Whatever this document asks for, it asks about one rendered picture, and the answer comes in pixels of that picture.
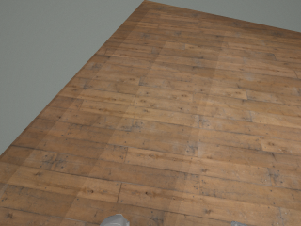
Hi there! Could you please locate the robot left thigh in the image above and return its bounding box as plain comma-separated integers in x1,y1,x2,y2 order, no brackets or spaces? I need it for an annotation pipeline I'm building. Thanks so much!
100,215,130,226

